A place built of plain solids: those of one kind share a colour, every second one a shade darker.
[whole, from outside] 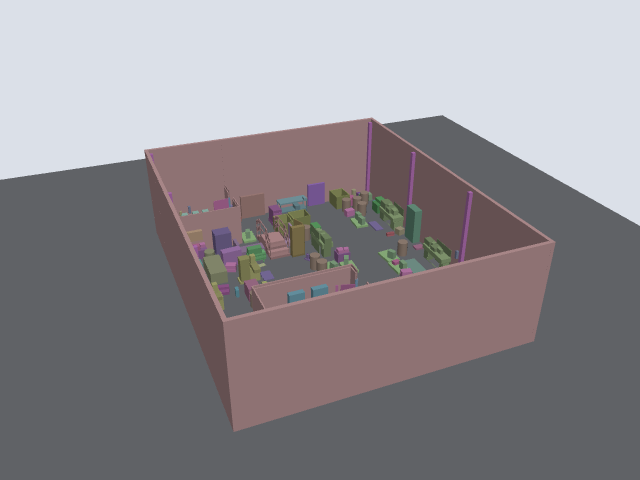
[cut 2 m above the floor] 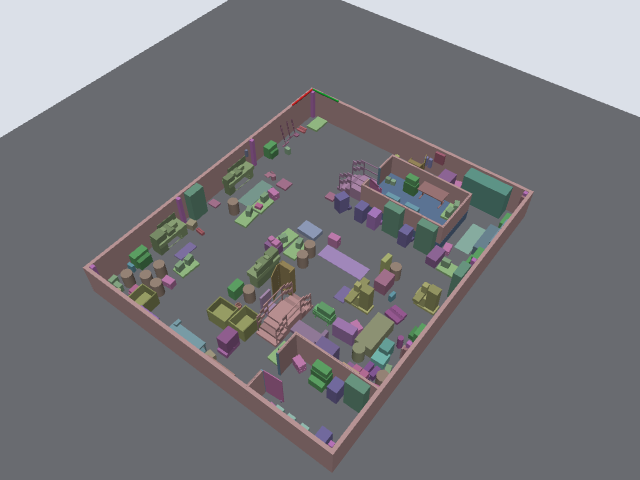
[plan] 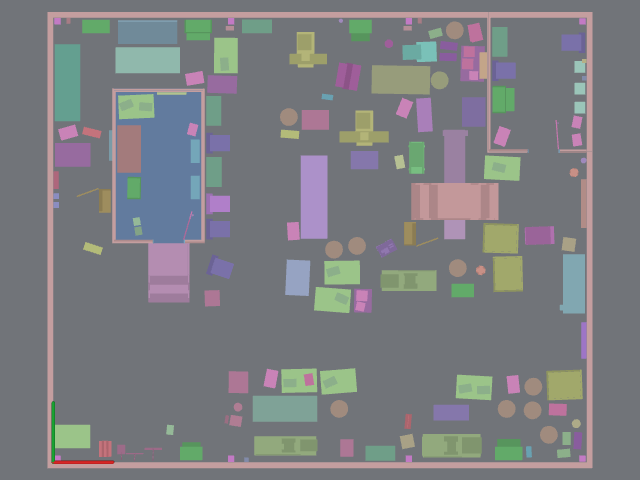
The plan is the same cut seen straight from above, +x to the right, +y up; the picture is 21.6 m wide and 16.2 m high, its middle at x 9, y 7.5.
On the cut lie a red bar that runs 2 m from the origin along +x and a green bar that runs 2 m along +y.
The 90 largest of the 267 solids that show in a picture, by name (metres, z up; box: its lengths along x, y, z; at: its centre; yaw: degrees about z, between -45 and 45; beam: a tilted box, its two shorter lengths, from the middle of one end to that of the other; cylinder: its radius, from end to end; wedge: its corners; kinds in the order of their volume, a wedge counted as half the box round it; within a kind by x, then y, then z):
{
 "wall_1": {"box": [0.2, 15.4, 5.75], "at": [-0.1, 7.5, 2.83]},
 "wall_2": {"box": [0.06, 5.22, 3.35], "at": [2.02, 10.0, 1.62]},
 "wall_3": {"box": [0.06, 5.1, 3.23], "at": [2.08, 10.0, 1.56]},
 "wall_4": {"box": [1.36, 0.06, 3.35], "at": [2.67, 7.42, 1.62]},
 "wall_5": {"box": [1.3, 0.06, 3.23], "at": [2.7, 7.48, 1.56]},
 "wall_6": {"box": [3.0, 0.06, 3.23], "at": [3.55, 12.52, 1.56]},
 "wall_7": {"box": [3.12, 0.06, 3.35], "at": [3.55, 12.58, 1.62]},
 "wall_8": {"box": [0.06, 5.1, 3.23], "at": [5.02, 10.0, 1.56]},
 "wall_9": {"box": [0.06, 5.22, 3.35], "at": [5.08, 10.0, 1.62]},
 "wall_10": {"box": [14.9, 0.2, 5.75], "at": [7.25, 15.1, 2.83]},
 "wall_11": {"box": [18.4, 0.2, 5.75], "at": [9.0, -0.1, 2.83]},
 "wall_12": {"box": [0.06, 4.56, 2.67], "at": [14.67, 12.72, 1.28]},
 "wall_13": {"box": [0.06, 4.5, 2.55], "at": [14.73, 12.75, 1.23]},
 "wall_14": {"box": [3.5, 0.2, 5.75], "at": [16.45, 15.1, 2.83]},
 "wall_15": {"box": [0.2, 10.7, 5.75], "at": [18.1, 5.15, 2.83]},
 "wall_16": {"box": [0.2, 4.7, 5.75], "at": [18.1, 12.85, 2.83]},
 "raised_floor_inspect_1": {"box": [3.13, 5.23, 0.73], "at": [3.55, 10.0, 0.32]},
 "shelving_bay_1": {"box": [0.52, 1.01, 2.33], "at": [5.42, 9.8, 1.11]},
 "shelving_bay_2": {"box": [0.51, 1.01, 2.27], "at": [5.42, 11.86, 1.09]},
 "shelving_bay_3": {"box": [1.01, 0.47, 2.25], "at": [6.88, 14.71, 1.07]},
 "shelving_bay_4": {"box": [1.01, 0.5, 2.28], "at": [11.04, 0.3, 1.09]},
 "shelving_bay_5": {"box": [0.52, 1.01, 2.27], "at": [15.07, 14.19, 1.08]},
 "bar_rack_1": {"box": [0.86, 2.6, 1.93], "at": [0.48, 12.81, 0.92]},
 "roll_cab_1": {"box": [0.93, 0.46, 0.91], "at": [1.44, 14.71, 0.4]},
 "roll_cab_2": {"box": [0.46, 0.76, 0.8], "at": [2.73, 9.25, 1.03], "yaw": -1.0},
 "roll_cab_3": {"box": [0.76, 0.46, 0.83], "at": [4.66, 0.29, 0.37]},
 "roll_cab_4": {"box": [0.93, 0.46, 0.91], "at": [4.89, 14.71, 0.4]},
 "roll_cab_5": {"box": [0.76, 0.46, 0.82], "at": [10.37, 14.71, 0.36]},
 "roll_cab_6": {"box": [0.76, 0.46, 0.81], "at": [13.81, 5.8, 0.36]},
 "roll_cab_7": {"box": [0.46, 0.93, 0.91], "at": [15.05, 12.24, 0.41]},
 "roll_cab_8": {"box": [0.93, 0.46, 0.88], "at": [15.37, 0.29, 0.39]},
 "drum_1": {"cylinder": 0.3, "from": [7.95, 11.65, 0.0], "to": [7.95, 11.65, 0.88]},
 "drum_2": {"cylinder": 0.3, "from": [9.47, 7.17, 0.0], "to": [9.47, 7.17, 0.88]},
 "drum_3": {"cylinder": 0.3, "from": [9.65, 1.8, 0.0], "to": [9.65, 1.8, 0.88]},
 "drum_4": {"cylinder": 0.3, "from": [10.25, 7.3, 0.0], "to": [10.25, 7.3, 0.88]},
 "drum_5": {"cylinder": 0.3, "from": [13.55, 14.57, 0.0], "to": [13.55, 14.57, 0.88]},
 "drum_6": {"cylinder": 0.3, "from": [13.65, 6.55, 0.0], "to": [13.65, 6.55, 0.88]},
 "drum_7": {"cylinder": 0.3, "from": [15.3, 1.8, 0.0], "to": [15.3, 1.8, 0.88]},
 "drum_8": {"cylinder": 0.3, "from": [16.18, 1.75, 0.0], "to": [16.18, 1.75, 0.88]},
 "drum_9": {"cylinder": 0.3, "from": [16.2, 2.55, 0.0], "to": [16.2, 2.55, 0.88]},
 "drum_10": {"cylinder": 0.3, "from": [16.73, 0.93, 0.0], "to": [16.73, 0.93, 0.88]},
 "crate_1": {"box": [1.2, 0.8, 0.95], "at": [0.65, 10.37, 0.42]},
 "crate_2": {"box": [1.0, 0.6, 0.65], "at": [5.7, 12.75, 0.28], "yaw": -1.8},
 "crate_3": {"box": [0.6, 0.8, 0.65], "at": [10.45, 5.45, 0.28], "yaw": -1.1},
 "crate_4": {"box": [0.8, 1.2, 0.65], "at": [14.15, 13.45, 0.28], "yaw": -1.6},
 "steel_column_1": {"box": [0.22, 0.22, 5.55], "at": [0.14, 0.12, 2.73]},
 "steel_column_2": {"box": [0.22, 0.22, 5.55], "at": [0.14, 14.88, 2.73]},
 "steel_column_3": {"box": [0.22, 0.22, 5.55], "at": [6.0, 0.12, 2.73]},
 "steel_column_4": {"box": [0.22, 0.22, 5.55], "at": [6.0, 14.88, 2.73]},
 "steel_column_5": {"box": [0.22, 0.22, 5.55], "at": [12.0, 0.12, 2.73]},
 "steel_column_6": {"box": [0.22, 0.22, 5.55], "at": [12.0, 14.88, 2.73]},
 "steel_column_7": {"box": [0.22, 0.22, 5.55], "at": [17.86, 0.12, 2.73]},
 "steel_column_8": {"box": [0.22, 0.22, 5.55], "at": [17.86, 14.88, 2.73]},
 "wheelie_bin_1": {"box": [0.67, 0.55, 1.12], "at": [5.62, 7.87, 0.51]},
 "wheelie_bin_2": {"box": [0.67, 0.55, 1.12], "at": [5.62, 10.77, 0.51]},
 "wheelie_bin_3": {"box": [0.67, 0.55, 1.12], "at": [5.7, 6.54, 0.51], "yaw": -18.3},
 "wheelie_bin_4": {"box": [0.67, 0.55, 1.12], "at": [15.28, 13.21, 0.51]},
 "wheelie_bin_5": {"box": [0.67, 0.55, 1.12], "at": [17.48, 14.16, 0.51]},
 "drums_cradle_1": {"box": [1.97, 0.96, 0.79], "at": [11.73, 12.91, 0.35], "yaw": -1.0},
 "drums_cradle_2": {"cylinder": 0.3, "from": [13.04, 12.89, 0.0], "to": [13.04, 12.89, 0.88]},
 "centre_lathe_1": {"box": [2.1, 0.65, 0.28], "at": [7.83, 0.55, 0.84]},
 "centre_lathe_2": {"box": [1.85, 0.71, 0.31], "at": [12.01, 6.13, 0.78]},
 "centre_lathe_3": {"box": [1.95, 0.8, 0.27], "at": [13.44, 0.55, 0.74]},
 "centre_lathe_4": {"box": [0.67, 0.55, 0.7], "at": [14.12, 0.57, 0.95]},
 "centre_lathe_5": {"box": [0.55, 0.65, 0.65], "at": [14.16, 0.54, 0.28]},
 "milling_machine_1": {"box": [0.48, 0.54, 1.61], "at": [8.48, 14.17, 0.76]},
 "milling_machine_2": {"box": [0.54, 0.6, 0.9], "at": [8.52, 13.62, 0.4]},
 "milling_machine_3": {"box": [0.48, 0.54, 1.62], "at": [10.46, 11.53, 0.76]},
 "milling_machine_4": {"box": [0.54, 0.6, 0.94], "at": [10.5, 10.98, 0.42]},
 "door_landing_1": {"box": [1.4, 0.32, 0.56], "at": [3.9, 6.15, 0.23]},
 "door_landing_2": {"box": [1.4, 1.1, 0.73], "at": [3.9, 6.84, 0.32]},
 "workbench_1": {"box": [2.0, 0.8, 0.79], "at": [3.18, 14.51, 0.34]},
 "card_cage_1": {"box": [0.8, 1.0, 1.45], "at": [14.19, 11.82, 0.68]},
 "stile_1": {"box": [1.15, 1.25, 0.69], "at": [13.55, 8.8, 0.29]},
 "shelf_1": {"box": [0.3, 0.8, 1.95], "at": [4.79, 9.27, 1.6]},
 "shelf_2": {"box": [0.3, 0.8, 1.95], "at": [4.79, 10.5, 1.6]},
 "control_cabinet_1": {"box": [0.28, 0.8, 2.05], "at": [1.8, 8.82, 0.97]},
 "control_cabinet_2": {"box": [0.28, 0.8, 2.05], "at": [11.98, 7.71, 0.97]},
 "stillage_1": {"box": [0.88, 1.08, 0.44], "at": [15.34, 6.35, 0.17], "yaw": 1.3},
 "stillage_2": {"box": [1.08, 0.88, 0.37], "at": [17.25, 2.61, 0.13], "yaw": 2.1},
 "picking_trolley_1": {"box": [0.5, 1.14, 1.05], "at": [12.53, 11.72, 0.47], "yaw": 3.5},
 "broken_chair_1": {"box": [0.63, 0.5, 0.93], "at": [12.1, 13.84, 0.41], "yaw": 2.0},
 "broken_chair_2": {"box": [0.68, 0.68, 0.57], "at": [12.6, 13.85, 0.23], "yaw": 2.0},
 "swarf_bin_1": {"box": [0.92, 0.67, 0.87], "at": [8.84, 11.56, 0.38]},
 "wall_hoses_1": {"box": [0.19, 1.64, 1.65], "at": [17.9, 8.73, 0.78]},
 "parts_trolley_1": {"box": [0.84, 0.6, 0.88], "at": [16.36, 7.65, 0.71], "yaw": 1.8},
 "spill_kit_1": {"box": [0.67, 0.55, 1.12], "at": [5.62, 8.72, 0.51]},
 "wall_slings_1": {"box": [0.18, 1.24, 1.65], "at": [17.91, 4.11, 0.78]},
 "floor_pipes_1": {"box": [0.71, 1.82, 0.28], "at": [13.55, 10.32, 0.09]},
 "parts_trays_1": {"box": [0.8, 1.2, 0.34], "at": [8.25, 6.22, 0.12], "yaw": -2.6}
}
